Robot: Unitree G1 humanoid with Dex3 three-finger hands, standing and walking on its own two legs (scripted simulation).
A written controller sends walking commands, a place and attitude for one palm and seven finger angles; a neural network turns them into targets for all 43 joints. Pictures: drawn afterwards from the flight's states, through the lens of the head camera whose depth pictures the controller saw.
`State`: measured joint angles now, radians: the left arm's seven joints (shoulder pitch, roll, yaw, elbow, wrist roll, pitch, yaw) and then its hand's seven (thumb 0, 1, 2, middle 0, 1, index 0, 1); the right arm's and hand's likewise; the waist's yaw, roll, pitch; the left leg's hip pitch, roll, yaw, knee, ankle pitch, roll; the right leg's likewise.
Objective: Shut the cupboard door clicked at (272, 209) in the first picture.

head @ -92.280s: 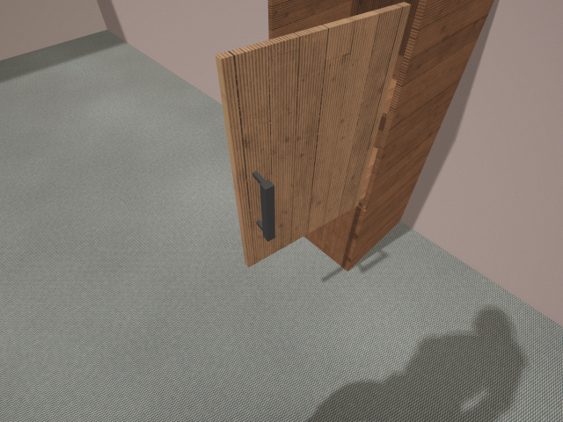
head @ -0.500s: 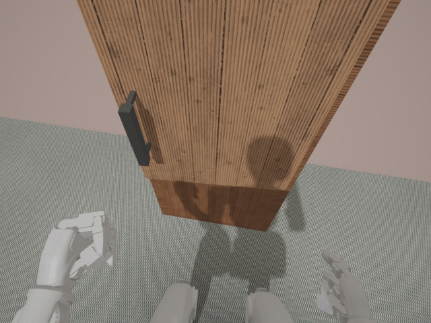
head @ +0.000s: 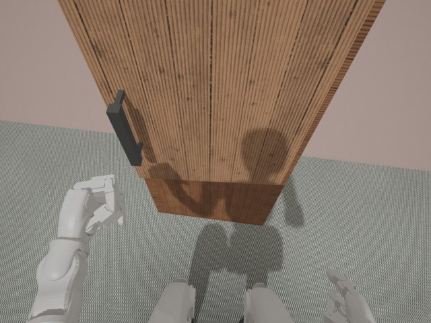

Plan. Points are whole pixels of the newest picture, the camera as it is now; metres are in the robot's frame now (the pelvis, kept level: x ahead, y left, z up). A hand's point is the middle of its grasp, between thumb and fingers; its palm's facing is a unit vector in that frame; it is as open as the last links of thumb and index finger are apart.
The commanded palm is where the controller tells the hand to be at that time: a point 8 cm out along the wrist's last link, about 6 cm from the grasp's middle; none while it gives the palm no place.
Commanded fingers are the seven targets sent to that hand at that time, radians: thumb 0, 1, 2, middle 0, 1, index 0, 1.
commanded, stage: bring the fist close to the handle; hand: left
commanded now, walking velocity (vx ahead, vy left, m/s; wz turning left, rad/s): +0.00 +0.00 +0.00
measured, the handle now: (129, 131) +0.48 +0.21 +0.03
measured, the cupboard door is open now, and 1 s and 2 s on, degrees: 5 5 0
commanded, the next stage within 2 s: push the door shut along its arc in 0.78 s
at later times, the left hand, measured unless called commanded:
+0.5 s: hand (136, 174) +0.37 +0.17 +0.04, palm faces +0.00 -1.00 -0.01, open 3.1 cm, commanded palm +0.34 +0.22 +0.03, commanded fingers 0.00 0.90 0.90 -1.30 -1.50 -1.30 -1.50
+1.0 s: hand (140, 174) +0.38 +0.16 +0.03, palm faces -0.03 -1.00 -0.04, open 3.1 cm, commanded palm +0.37 +0.22 +0.03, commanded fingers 0.00 0.90 0.90 -1.30 -1.50 -1.30 -1.50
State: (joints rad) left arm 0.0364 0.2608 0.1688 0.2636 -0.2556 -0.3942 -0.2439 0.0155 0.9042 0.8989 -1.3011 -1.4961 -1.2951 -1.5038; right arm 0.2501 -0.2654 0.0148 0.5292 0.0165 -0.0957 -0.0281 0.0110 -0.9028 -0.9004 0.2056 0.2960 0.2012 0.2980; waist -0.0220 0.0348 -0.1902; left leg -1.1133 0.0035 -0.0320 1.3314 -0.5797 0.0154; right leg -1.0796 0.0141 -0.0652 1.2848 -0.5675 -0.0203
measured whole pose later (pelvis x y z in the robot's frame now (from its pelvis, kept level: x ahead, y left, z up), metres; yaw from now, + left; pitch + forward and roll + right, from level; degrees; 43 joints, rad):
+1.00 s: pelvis -0.01 +0.00 +0.00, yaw +0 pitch +22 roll -2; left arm -0.35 0.26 0.20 0.67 -0.18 -0.49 -0.21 0.02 0.90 0.90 -1.30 -1.50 -1.30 -1.50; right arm 0.22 -0.26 0.01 0.58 0.01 -0.03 -0.02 0.01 -0.90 -0.90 0.21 0.30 0.20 0.30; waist -0.06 0.02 -0.17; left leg -1.15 0.00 -0.02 1.32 -0.56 0.01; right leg -1.13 0.02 -0.05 1.29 -0.55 -0.02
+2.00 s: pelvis -0.05 +0.01 -0.03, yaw +1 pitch +25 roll -5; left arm -0.89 0.43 0.15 1.12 -0.16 -0.46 -0.31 0.02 0.90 0.90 -1.44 -1.50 -1.43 -1.50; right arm 0.29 -0.28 0.05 0.69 0.00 -0.09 -0.04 0.01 -0.90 -0.90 0.21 0.30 0.20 0.30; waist -0.12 0.01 -0.17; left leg -1.36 -0.02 -0.07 1.41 -0.50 0.03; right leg -1.29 -0.01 -0.10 1.34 -0.49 -0.01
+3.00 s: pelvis +0.01 +0.00 +0.00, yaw +0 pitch +22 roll -2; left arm -0.27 0.20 0.13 0.56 -0.16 -0.51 -0.14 0.02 0.90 0.90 -1.31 -1.50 -1.30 -1.50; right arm 0.15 -0.25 -0.01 0.56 0.00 -0.01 0.00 0.01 -0.91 -0.90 0.20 0.30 0.20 0.30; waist -0.03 0.01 -0.17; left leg -1.12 0.00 -0.03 1.30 -0.58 0.01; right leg -1.09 0.02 -0.06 1.27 -0.57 -0.03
